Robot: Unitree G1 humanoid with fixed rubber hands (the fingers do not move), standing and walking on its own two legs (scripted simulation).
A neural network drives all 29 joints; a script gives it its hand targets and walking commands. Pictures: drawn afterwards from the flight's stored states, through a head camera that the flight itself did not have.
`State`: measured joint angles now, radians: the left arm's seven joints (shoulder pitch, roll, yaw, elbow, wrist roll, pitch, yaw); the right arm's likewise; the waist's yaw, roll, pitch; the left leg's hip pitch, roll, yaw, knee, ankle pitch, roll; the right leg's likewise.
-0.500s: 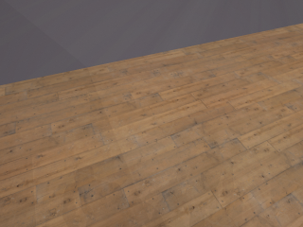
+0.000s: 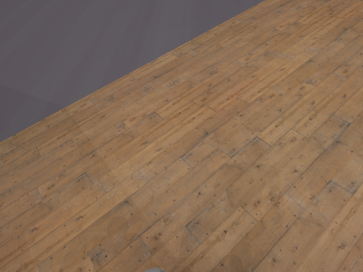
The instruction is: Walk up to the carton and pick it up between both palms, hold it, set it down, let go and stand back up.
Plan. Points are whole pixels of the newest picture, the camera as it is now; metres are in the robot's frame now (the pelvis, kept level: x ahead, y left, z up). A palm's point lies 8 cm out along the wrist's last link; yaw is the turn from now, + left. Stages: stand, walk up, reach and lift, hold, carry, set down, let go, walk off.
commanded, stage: walk up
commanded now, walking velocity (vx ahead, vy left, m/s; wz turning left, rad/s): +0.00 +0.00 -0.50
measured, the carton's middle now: out of the picture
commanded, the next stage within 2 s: none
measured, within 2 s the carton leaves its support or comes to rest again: neither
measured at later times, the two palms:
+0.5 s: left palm out of the picture +0.01 +0.32 -0.16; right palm out of the picture +0.05 -0.16 -0.11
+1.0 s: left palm out of the picture +0.16 +0.23 -0.14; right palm out of the picture -0.20 -0.14 -0.17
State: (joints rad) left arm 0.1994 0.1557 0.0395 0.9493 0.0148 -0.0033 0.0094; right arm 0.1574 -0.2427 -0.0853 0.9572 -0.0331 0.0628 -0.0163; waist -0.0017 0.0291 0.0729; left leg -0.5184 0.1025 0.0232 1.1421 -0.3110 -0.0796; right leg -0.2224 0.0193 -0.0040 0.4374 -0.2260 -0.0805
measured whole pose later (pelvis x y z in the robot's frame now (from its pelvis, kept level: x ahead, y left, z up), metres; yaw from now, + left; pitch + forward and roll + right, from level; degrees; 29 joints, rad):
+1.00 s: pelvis -0.06 +0.07 -0.02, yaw -29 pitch +0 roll -1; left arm 0.09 0.18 0.07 0.95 0.01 0.03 -0.01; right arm 0.30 -0.23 -0.09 1.01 -0.03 0.02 -0.02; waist -0.07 0.09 0.10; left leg -0.31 0.18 0.27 0.73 -0.40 0.00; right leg -0.25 0.02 -0.11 0.58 -0.31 -0.03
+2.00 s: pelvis -0.02 -0.03 -0.02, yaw -59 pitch +2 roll +0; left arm 0.15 0.22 0.06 0.95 0.05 0.03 -0.10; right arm 0.51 -0.13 -0.04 1.03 -0.04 -0.07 -0.01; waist -0.07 0.00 0.01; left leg 0.10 0.16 0.33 0.33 -0.41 -0.12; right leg -0.52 -0.09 -0.10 0.75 -0.25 0.01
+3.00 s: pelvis +0.21 -0.59 +0.00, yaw -70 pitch -1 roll -1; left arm 0.08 0.17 0.06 0.96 0.02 -0.02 -0.04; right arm 0.48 -0.14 -0.03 1.15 -0.02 -0.09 0.01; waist -0.09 -0.01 0.05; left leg 0.06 0.05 0.20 0.29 -0.32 0.00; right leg -0.57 -0.13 -0.08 0.71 -0.06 0.00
